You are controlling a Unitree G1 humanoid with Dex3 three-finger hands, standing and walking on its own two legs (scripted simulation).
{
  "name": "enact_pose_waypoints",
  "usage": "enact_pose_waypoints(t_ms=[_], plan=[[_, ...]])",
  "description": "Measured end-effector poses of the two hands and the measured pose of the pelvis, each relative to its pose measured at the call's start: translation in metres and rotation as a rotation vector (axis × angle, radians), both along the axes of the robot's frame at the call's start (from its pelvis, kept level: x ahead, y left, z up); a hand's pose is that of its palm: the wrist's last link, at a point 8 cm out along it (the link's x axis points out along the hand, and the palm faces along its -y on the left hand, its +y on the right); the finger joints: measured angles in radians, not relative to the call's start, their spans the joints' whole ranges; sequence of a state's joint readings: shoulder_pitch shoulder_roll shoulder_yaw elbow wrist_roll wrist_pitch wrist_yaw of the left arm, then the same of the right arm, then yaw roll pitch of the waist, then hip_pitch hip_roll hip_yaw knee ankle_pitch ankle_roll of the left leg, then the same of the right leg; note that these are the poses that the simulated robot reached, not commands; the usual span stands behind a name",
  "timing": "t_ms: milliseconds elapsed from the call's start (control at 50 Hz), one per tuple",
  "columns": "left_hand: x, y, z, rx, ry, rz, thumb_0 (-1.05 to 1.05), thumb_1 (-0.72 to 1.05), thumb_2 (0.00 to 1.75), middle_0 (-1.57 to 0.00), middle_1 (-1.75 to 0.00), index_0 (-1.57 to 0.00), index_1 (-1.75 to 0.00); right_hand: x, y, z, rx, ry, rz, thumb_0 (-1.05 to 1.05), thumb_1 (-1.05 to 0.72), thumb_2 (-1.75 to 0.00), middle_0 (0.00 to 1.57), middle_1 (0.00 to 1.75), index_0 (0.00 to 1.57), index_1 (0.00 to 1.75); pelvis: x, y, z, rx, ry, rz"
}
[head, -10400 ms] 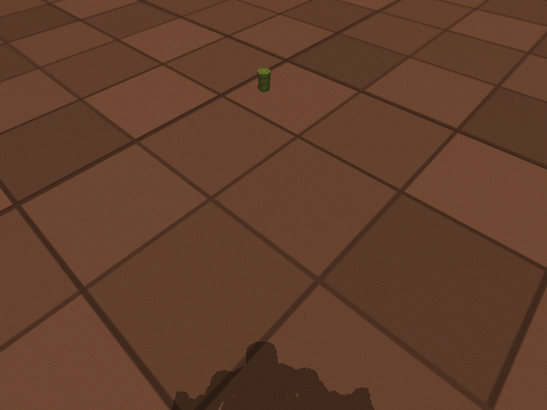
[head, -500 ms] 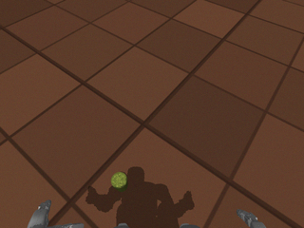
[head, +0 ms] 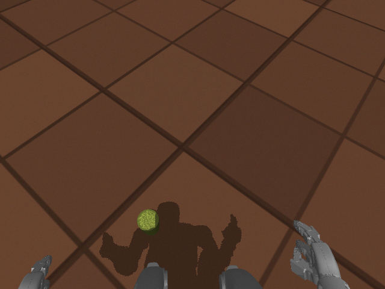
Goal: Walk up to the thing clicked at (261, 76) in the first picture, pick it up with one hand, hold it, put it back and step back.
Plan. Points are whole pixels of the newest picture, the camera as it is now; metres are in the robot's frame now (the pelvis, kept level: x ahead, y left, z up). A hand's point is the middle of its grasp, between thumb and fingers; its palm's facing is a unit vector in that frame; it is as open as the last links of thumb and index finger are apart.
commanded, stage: go down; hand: left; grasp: from the side
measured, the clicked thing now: (149, 223) +0.41 +0.17 -0.63
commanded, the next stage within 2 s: none
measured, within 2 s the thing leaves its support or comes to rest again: neither
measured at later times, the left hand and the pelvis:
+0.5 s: hand (75, 243) +0.26 +0.31 -0.22, palm faces +0.07 -0.98 -0.21, open 17.2 cm; pelvis -0.05 +0.00 -0.14, yaw -2 degrees
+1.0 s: hand (77, 227) +0.32 +0.34 -0.27, palm faces +0.07 -0.99 -0.14, open 17.1 cm; pelvis -0.08 +0.00 -0.24, yaw -5 degrees
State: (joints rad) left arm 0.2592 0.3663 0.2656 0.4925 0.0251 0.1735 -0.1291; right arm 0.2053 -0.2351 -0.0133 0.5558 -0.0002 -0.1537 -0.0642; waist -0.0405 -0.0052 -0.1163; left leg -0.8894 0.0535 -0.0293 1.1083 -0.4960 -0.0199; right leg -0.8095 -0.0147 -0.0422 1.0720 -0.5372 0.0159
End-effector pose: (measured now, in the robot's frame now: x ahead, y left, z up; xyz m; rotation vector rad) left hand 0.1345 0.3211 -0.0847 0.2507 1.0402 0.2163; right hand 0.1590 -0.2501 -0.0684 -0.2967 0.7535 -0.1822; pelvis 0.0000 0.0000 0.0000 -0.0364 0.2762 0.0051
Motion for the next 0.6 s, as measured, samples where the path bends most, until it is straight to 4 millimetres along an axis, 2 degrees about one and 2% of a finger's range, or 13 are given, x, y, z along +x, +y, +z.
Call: enact_pose_waypoints(t_ms=[120,200,260,440,500,600], plan=[[0.002,0.003,-0.010,-0.018,-0.044,-0.017,-0.01,-0.54,0.05,-0.08,-0.08,-0.07,-0.08,-0.006,0.001,-0.014,-0.012,0.008,0.016,0.01,-0.90,-0.90,0.20,0.30,0.20,0.30,-0.007,0.001,-0.014,-0.005,0.029,0.000],[0.013,0.014,-0.029,-0.023,-0.106,-0.011,-0.01,-0.53,0.04,-0.08,-0.06,-0.07,-0.06,-0.013,-0.001,-0.033,-0.026,0.019,0.036,0.01,-0.91,-0.90,0.20,0.30,0.20,0.30,-0.016,0.001,-0.032,-0.006,0.073,-0.003],[0.030,0.023,-0.048,-0.036,-0.189,-0.019,-0.01,-0.53,0.04,-0.07,-0.06,-0.07,-0.06,-0.019,-0.005,-0.056,-0.041,0.031,0.046,0.01,-0.92,-0.91,0.20,0.30,0.20,0.30,-0.024,0.002,-0.054,-0.006,0.117,-0.007],[0.098,0.035,-0.095,-0.066,-0.459,-0.119,-0.01,-0.49,0.07,-0.06,-0.08,-0.05,-0.08,-0.045,-0.014,-0.137,-0.066,0.134,0.042,0.01,-0.91,-0.91,0.20,0.30,0.20,0.30,-0.045,0.003,-0.125,-0.015,0.216,-0.024],[0.107,0.040,-0.109,-0.065,-0.489,-0.117,-0.01,-0.48,0.09,-0.06,-0.09,-0.05,-0.09,-0.057,-0.014,-0.160,-0.054,0.177,0.036,0.01,-0.90,-0.90,0.20,0.30,0.20,0.30,-0.051,0.003,-0.142,-0.017,0.233,-0.032],[0.111,0.048,-0.124,-0.068,-0.534,-0.112,-0.01,-0.48,0.11,-0.05,-0.10,-0.04,-0.10,-0.078,-0.012,-0.191,-0.035,0.244,0.039,0.01,-0.89,-0.90,0.20,0.30,0.20,0.30,-0.060,0.002,-0.163,-0.019,0.254,-0.037]])
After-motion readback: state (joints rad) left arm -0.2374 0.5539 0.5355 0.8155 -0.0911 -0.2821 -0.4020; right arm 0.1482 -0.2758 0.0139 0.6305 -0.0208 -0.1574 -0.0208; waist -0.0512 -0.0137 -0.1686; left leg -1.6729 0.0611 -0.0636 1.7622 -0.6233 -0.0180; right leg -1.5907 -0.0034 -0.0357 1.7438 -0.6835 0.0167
